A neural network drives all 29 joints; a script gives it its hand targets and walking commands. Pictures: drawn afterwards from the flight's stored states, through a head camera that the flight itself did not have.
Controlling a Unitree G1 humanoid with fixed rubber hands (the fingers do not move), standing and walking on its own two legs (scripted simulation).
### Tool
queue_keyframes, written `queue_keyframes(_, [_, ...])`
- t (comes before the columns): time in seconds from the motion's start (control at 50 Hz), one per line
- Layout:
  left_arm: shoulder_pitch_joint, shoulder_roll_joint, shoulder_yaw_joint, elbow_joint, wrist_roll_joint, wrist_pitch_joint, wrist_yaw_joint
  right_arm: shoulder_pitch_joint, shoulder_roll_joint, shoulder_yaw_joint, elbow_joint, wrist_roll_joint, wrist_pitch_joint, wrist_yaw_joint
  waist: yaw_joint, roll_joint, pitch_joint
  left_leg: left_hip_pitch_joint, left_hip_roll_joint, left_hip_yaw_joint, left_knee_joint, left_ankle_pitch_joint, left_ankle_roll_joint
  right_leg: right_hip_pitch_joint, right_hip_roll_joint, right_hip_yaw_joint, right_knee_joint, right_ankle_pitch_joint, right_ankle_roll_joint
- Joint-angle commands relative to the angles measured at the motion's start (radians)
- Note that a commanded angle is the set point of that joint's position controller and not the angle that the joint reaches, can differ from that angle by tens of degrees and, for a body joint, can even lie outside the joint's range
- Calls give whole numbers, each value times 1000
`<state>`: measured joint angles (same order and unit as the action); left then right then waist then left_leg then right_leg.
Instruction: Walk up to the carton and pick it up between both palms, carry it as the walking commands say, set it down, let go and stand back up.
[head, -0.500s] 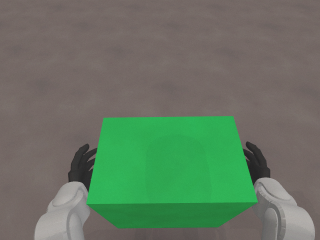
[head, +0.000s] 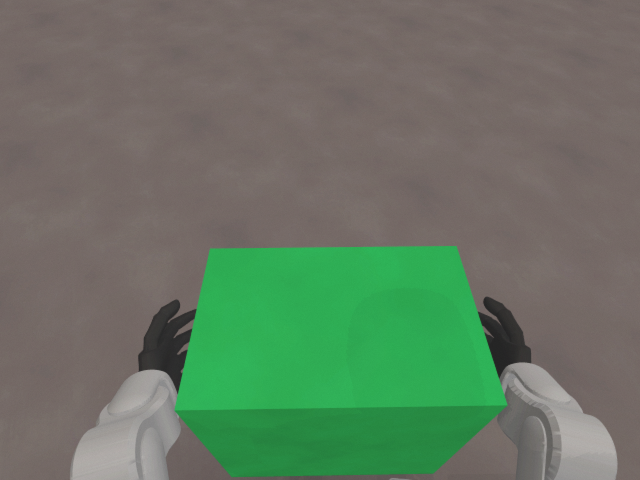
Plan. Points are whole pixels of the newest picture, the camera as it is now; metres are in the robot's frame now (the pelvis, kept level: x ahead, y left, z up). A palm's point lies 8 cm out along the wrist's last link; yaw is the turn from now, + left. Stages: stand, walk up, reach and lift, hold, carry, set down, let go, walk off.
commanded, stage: carry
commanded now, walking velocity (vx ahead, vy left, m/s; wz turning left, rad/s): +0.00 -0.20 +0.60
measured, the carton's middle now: (333, 372) +0.25 +0.00 +0.00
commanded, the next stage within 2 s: none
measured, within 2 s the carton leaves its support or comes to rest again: neither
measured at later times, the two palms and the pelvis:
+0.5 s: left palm out of the picture +0.12 +0.13 +0.07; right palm (529, 350) +0.25 -0.21 +0.08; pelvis -0.04 -0.12 -0.01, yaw +19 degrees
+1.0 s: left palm out of the picture +0.06 +0.02 +0.08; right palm (572, 327) +0.27 -0.27 +0.08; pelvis -0.03 -0.25 +0.00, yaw +36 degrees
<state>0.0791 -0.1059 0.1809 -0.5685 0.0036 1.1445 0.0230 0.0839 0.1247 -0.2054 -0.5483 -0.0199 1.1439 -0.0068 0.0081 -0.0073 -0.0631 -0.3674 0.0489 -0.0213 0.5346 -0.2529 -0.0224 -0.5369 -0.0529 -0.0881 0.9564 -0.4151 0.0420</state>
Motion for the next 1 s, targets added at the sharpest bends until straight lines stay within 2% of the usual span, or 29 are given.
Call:
queue_keyframes(0.0, [-411, -715, -861, -158, -265, -27, -63, -399, 616, 802, -211, 259, -29, 72, -31, 207, -227, 206, 205, -192, -111, 450, 159, 4, 18, -13, -139, -13, 6])
queue_keyframes(0.04, [-367, -692, -846, -154, -256, -25, -57, -380, 591, 808, -225, 257, -23, 65, -25, 244, -254, 182, 190, -196, -87, 457, 139, 100, 43, -31, -291, -8, 0])
queue_keyframes(0.08, [-321, -671, -819, -130, -240, -18, -53, -373, 565, 810, -222, 252, -12, 59, -2, 209, -274, 77, 136, -141, -14, 392, 87, 330, 57, -84, -561, 117, -8])
queue_keyframes(0.1, [-312, -656, -801, -117, -232, -16, -54, -366, 556, 814, -215, 245, -9, 58, -8, 94, -273, -43, 82, -77, 75, 265, 54, 463, -32, -21, -612, 133, -26])
queue_keyframes(0.12, [-308, -621, -779, -112, -225, -16, -59, -368, 553, 820, -217, 238, -3, 58, 0, -242, -277, -316, -27, 30, 289, -194, 0, 595, -340, 297, -668, 306, -127])
queue_keyframes(0.14, [-317, -624, -779, -120, -222, -21, -56, -441, 547, 855, -253, 269, 0, 64, 5, -359, -271, -293, -34, 81, 545, -408, -18, 446, -437, 357, -651, 425, -242])
queue_keyframes(0.16, [-343, -625, -775, -146, -224, -17, -55, -484, 581, 863, -238, 288, 2, 70, 4, -233, -226, -249, -5, 42, 682, -345, -12, 354, -365, 226, -636, 423, -239])
queue_keyframes(0.18, [-353, -646, -772, -158, -227, -21, -59, -505, 610, 871, -233, 303, 0, 74, 4, -179, -197, -234, 8, 45, 751, -274, -11, 293, -318, 129, -626, 404, -226])
queue_keyframes(0.22, [-375, -676, -774, -180, -240, -28, -66, -504, 643, 866, -224, 311, -5, 80, -2, -158, -176, -236, 22, 65, 702, -204, -17, 319, -243, 10, -581, 426, -192])
queue_keyframes(0.36, [-355, -642, -792, -151, -235, -4, -55, -428, 575, 800, -165, 264, 11, 53, 11, -181, -264, -115, -19, 138, 252, -248, 17, 443, -275, 24, -528, 554, -227])
queue_keyframes(0.4, [-377, -641, -807, -135, -241, 5, -48, -403, 566, 768, -129, 248, 15, 53, -3, -149, -284, -4, -24, 142, 51, -142, 36, 418, -258, -10, -464, 510, -190])
queue_keyframes(0.42, [-384, -633, -806, -112, -242, 9, -46, -404, 560, 748, -105, 236, 14, 55, -13, -99, -265, 82, 7, 108, -107, -3, 44, 349, -243, -50, -433, 438, -132])
queue_keyframes(0.44, [-406, -633, -808, -94, -241, 11, -44, -407, 550, 723, -79, 224, 11, 58, -22, 20, -246, 224, 121, -41, -181, 61, 68, 184, -207, -93, -348, 323, -68])
queue_keyframes(0.46, [-422, -650, -825, -108, -248, 14, -48, -387, 552, 718, -62, 216, 5, 61, -32, 333, -268, 310, 418, -428, -199, 342, 185, -41, -89, -132, -169, -2, 2])
queue_keyframes(0.48, [-481, -652, -836, -108, -254, 11, -50, -412, 569, 728, -72, 222, 0, 60, -43, 338, -198, 280, 442, -500, -214, 560, 266, -126, -32, -26, -14, -170, 13])
queue_keyframes(0.5, [-509, -687, -839, -98, -262, 4, -55, -441, 587, 733, -96, 232, -3, 65, -41, 226, -155, 240, 399, -404, -199, 559, 253, -129, -22, 43, 94, -137, 6])
queue_keyframes(0.52, [-507, -718, -844, -93, -272, -2, -63, -461, 613, 745, -112, 244, -8, 70, -35, 159, -143, 211, 352, -327, -202, 427, 218, -119, -28, 75, 131, -84, 1])
queue_keyframes(0.54, [-501, -748, -855, -97, -277, -9, -70, -465, 639, 761, -130, 255, -14, 76, -31, 141, -146, 205, 290, -246, -189, 351, 181, -108, -37, 87, 124, -32, -2])
queue_keyframes(0.58, [-487, -776, -869, -112, -282, -24, -74, -464, 660, 778, -168, 269, -28, 83, -27, 172, -178, 225, 207, -155, -147, 384, 147, -65, -20, 36, 34, 29, 4])
queue_keyframes(0.66, [-421, -736, -850, -113, -266, -31, -60, -403, 617, 792, -197, 269, -28, 76, -33, 221, -241, 220, 192, -186, -104, 476, 156, 56, 22, -20, -190, -36, 6])
queue_keyframes(0.72, [-355, -701, -818, -85, -247, -25, -53, -397, 579, 801, -198, 262, -15, 67, -6, 216, -258, 88, 133, -139, -31, 375, 96, 326, 55, -86, -559, 105, -8])
queue_keyframes(0.74, [-351, -687, -802, -75, -241, -25, -54, -395, 572, 805, -193, 256, -13, 67, -11, 109, -261, -24, 82, -79, 47, 270, 63, 464, -18, -38, -618, 118, -22])
queue_keyframes(0.76, [-346, -654, -779, -73, -232, -25, -59, -396, 569, 816, -196, 250, -8, 67, -3, -200, -252, -286, -23, 26, 242, -105, 9, 593, -294, 249, -685, 254, -108])
queue_keyframes(0.78, [-342, -657, -775, -75, -223, -29, -54, -458, 559, 848, -230, 280, -2, 73, 8, -356, -246, -282, -48, 84, 496, -392, -10, 450, -427, 361, -671, 365, -237])
queue_keyframes(0.8, [-369, -661, -776, -100, -228, -23, -52, -507, 592, 862, -225, 306, 2, 78, 8, -241, -207, -228, -14, 42, 635, -342, -3, 364, -358, 230, -645, 390, -241])
queue_keyframes(0.84, [-401, -701, -777, -137, -242, -35, -61, -549, 651, 872, -227, 329, -6, 89, 3, -183, -175, -217, 12, 53, 710, -228, 0, 307, -275, 63, -615, 376, -217])
queue_keyframes(0.86, [-414, -711, -779, -156, -251, -40, -66, -542, 665, 868, -223, 333, -9, 89, -1, -173, -173, -224, 12, 64, 656, -216, -1, 347, -245, 15, -577, 463, -200])
queue_keyframes(0.88, [-414, -714, -777, -161, -247, -39, -67, -525, 660, 860, -216, 331, -8, 88, -5, -164, -186, -215, 9, 89, 576, -220, -5, 381, -228, -16, -545, 521, -187])
queue_keyframes(0.98, [-377, -677, -778, -118, -235, -17, -57, -463, 599, 802, -156, 282, 4, 69, 10, -190, -265, -105, -29, 144, 249, -244, 22, 456, -264, 22, -516, 586, -228])
